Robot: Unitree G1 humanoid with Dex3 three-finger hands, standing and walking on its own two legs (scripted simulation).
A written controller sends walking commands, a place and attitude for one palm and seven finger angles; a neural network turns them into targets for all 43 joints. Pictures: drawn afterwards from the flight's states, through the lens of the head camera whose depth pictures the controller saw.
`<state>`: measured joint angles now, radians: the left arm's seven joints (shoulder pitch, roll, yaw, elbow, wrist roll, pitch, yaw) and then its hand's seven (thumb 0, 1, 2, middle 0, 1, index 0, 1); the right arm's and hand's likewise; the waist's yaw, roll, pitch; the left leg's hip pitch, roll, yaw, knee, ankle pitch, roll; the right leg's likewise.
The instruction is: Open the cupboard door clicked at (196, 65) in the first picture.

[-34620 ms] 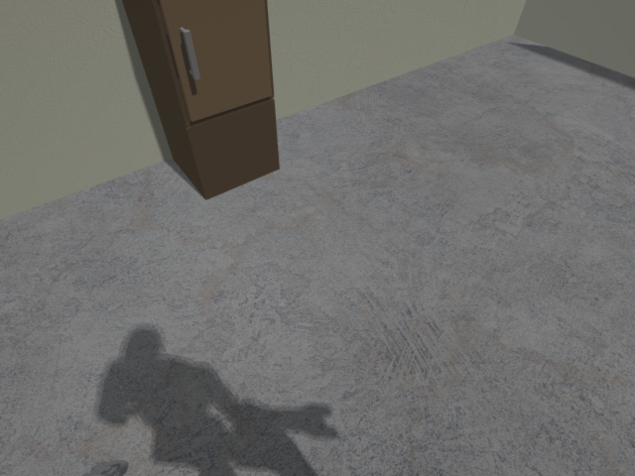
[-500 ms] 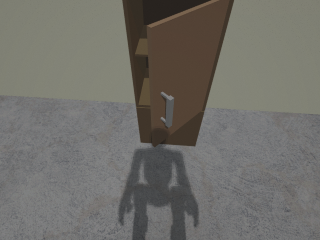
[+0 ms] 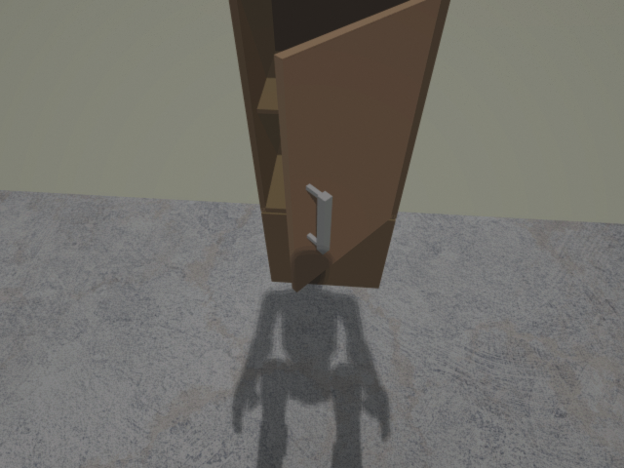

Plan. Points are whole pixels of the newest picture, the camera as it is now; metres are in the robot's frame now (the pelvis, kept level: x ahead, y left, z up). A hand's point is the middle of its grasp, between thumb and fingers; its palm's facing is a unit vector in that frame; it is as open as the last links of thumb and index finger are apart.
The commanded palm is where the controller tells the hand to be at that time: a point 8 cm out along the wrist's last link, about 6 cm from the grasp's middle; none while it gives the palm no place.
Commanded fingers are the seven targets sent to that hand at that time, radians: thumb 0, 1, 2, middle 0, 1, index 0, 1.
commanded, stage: walk to a spot facing it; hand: left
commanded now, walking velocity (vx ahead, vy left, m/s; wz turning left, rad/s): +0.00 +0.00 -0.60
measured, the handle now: (317, 219) +0.58 +0.03 -0.09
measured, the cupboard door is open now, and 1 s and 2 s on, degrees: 48 48 48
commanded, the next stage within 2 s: none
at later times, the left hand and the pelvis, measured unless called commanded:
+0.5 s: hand out of the picture +0.09 +0.16 -0.16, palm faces -0.16 -0.93 -0.33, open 7.3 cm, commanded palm none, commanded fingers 0.00 0.90 0.90 -0.20 -0.30 -0.20 -0.30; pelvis -0.02 -0.04 -0.01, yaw -14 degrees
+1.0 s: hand out of the picture +0.14 +0.15 -0.18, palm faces -0.42 -0.88 -0.24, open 7.3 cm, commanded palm none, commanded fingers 0.00 0.90 0.90 -0.20 -0.30 -0.20 -0.30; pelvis +0.03 -0.02 -0.01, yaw -31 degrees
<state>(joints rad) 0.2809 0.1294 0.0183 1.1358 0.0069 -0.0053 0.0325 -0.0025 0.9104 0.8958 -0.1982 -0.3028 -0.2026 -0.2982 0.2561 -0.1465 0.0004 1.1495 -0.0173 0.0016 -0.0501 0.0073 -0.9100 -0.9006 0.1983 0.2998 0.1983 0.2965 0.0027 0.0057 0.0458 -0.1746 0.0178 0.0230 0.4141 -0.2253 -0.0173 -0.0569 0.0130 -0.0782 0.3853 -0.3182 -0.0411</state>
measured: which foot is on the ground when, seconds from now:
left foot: down 0.00-0.38, up 0.40-1.00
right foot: down 0.00-1.00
